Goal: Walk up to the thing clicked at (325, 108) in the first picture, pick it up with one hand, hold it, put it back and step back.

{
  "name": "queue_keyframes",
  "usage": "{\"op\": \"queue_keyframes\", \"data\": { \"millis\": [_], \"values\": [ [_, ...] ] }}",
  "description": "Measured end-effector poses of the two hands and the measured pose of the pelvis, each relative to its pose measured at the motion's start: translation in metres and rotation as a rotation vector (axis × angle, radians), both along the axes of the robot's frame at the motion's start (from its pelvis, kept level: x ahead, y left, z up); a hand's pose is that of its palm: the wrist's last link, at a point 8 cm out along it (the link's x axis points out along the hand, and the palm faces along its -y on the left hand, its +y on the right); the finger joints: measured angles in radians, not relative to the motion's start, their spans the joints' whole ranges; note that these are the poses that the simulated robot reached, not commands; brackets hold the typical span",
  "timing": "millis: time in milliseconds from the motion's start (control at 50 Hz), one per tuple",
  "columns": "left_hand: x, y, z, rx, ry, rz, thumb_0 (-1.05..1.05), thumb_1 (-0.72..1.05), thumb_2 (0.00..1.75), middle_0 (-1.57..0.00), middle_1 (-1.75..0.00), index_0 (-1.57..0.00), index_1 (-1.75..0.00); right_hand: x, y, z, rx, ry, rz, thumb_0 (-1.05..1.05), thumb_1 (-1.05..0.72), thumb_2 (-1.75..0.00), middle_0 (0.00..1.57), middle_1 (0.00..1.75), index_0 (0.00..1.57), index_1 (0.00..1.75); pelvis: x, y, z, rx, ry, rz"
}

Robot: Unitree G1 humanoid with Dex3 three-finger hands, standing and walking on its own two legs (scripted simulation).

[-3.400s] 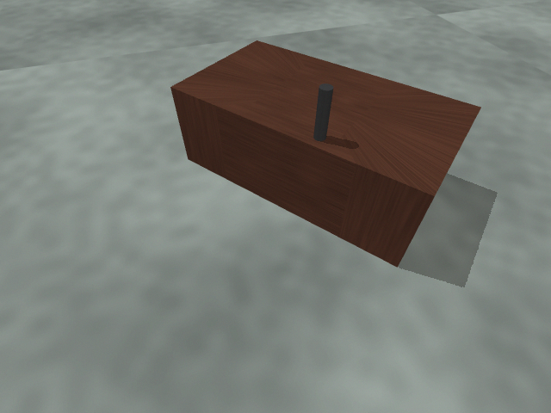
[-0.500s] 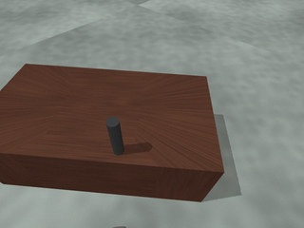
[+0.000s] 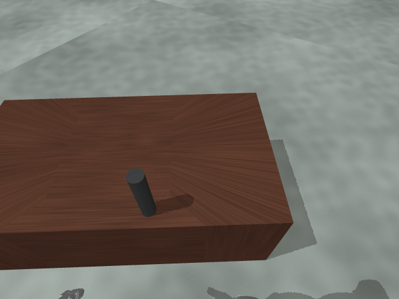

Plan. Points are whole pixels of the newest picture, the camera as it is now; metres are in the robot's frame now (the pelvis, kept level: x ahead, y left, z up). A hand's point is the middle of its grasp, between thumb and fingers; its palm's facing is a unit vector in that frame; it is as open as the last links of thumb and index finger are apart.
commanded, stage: walk up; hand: left
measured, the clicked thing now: (142, 194) +0.45 +0.19 -0.19
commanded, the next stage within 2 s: stand in 1.00 s
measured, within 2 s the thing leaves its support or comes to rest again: neither
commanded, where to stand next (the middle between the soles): +0.07 -0.04 m, yaw +3 degrees
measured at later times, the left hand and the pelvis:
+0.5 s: hand out of the picture +0.10 +0.24 -0.13, palm faces -0.01 -0.95 -0.31, open 7.4 cm; pelvis +0.02 -0.01 +0.03, yaw +0 degrees
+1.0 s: hand out of the picture +0.11 +0.24 -0.13, palm faces +0.00 -0.95 -0.31, open 7.4 cm; pelvis +0.03 -0.01 +0.03, yaw +0 degrees
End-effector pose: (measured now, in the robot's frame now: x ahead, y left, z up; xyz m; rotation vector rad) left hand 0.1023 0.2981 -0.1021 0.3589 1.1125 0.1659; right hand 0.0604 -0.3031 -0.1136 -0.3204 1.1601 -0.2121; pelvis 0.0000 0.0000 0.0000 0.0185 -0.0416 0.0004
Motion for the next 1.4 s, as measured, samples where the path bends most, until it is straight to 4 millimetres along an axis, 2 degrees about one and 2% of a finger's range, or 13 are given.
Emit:
{"op": "queue_keyframes", "data": {
  "millis": [100, 180, 340, 500, 760, 1140, 1400],
  "values": [
    [0.015, -0.009, 0.005, -0.033, -0.042, -0.004, 0.01, 0.90, 0.90, -0.20, -0.30, -0.20, -0.30, 0.002, 0.000, 0.008, -0.001, 0.002, 0.014, 0.01, -0.90, -0.89, 0.20, 0.30, 0.21, 0.30, 0.004, -0.002, 0.007, -0.006, -0.001, -0.005],
    [0.018, -0.014, 0.007, -0.053, -0.039, 0.006, 0.01, 0.90, 0.90, -0.20, -0.30, -0.20, -0.30, 0.005, -0.006, 0.017, -0.015, 0.009, 0.020, 0.01, -0.90, -0.89, 0.20, 0.30, 0.21, 0.30, 0.005, -0.005, 0.013, -0.004, 0.002, -0.002],
    [0.004, -0.017, 0.007, -0.062, 0.040, 0.035, 0.01, 0.90, 0.90, -0.20, -0.30, -0.20, -0.30, 0.014, -0.018, 0.026, -0.036, 0.032, 0.017, 0.01, -0.90, -0.89, 0.20, 0.30, 0.21, 0.30, 0.009, -0.008, 0.022, -0.006, 0.010, -0.001],
    [-0.009, -0.014, 0.008, -0.053, 0.097, 0.077, 0.01, 0.90, 0.90, -0.20, -0.30, -0.20, -0.30, 0.027, -0.015, 0.026, -0.022, 0.040, 0.015, 0.01, -0.90, -0.89, 0.20, 0.30, 0.20, 0.30, 0.017, -0.009, 0.026, -0.010, 0.012, 0.000],
    [-0.006, -0.015, 0.012, -0.049, 0.104, 0.101, 0.01, 0.90, 0.90, -0.20, -0.30, -0.20, -0.30, 0.044, -0.005, 0.024, 0.008, 0.028, 0.010, 0.01, -0.90, -0.89, 0.20, 0.30, 0.21, 0.30, 0.025, -0.010, 0.029, -0.014, 0.010, 0.002],
    [0.008, -0.018, 0.013, -0.049, 0.084, 0.074, 0.01, 0.90, 0.90, -0.20, -0.30, -0.20, -0.30, 0.035, -0.006, 0.024, 0.007, 0.068, -0.020, 0.01, -0.90, -0.89, 0.20, 0.30, 0.20, 0.30, 0.028, -0.009, 0.031, -0.016, 0.011, 0.006],
    [0.002, -0.009, 0.018, -0.023, 0.082, 0.082, 0.01, 0.90, 0.90, -0.20, -0.30, -0.20, -0.30, 0.036, 0.005, 0.019, 0.038, 0.073, 0.000, 0.01, -0.90, -0.89, 0.20, 0.30, 0.20, 0.30, 0.027, -0.006, 0.032, -0.016, 0.011, 0.013]
  ]
}}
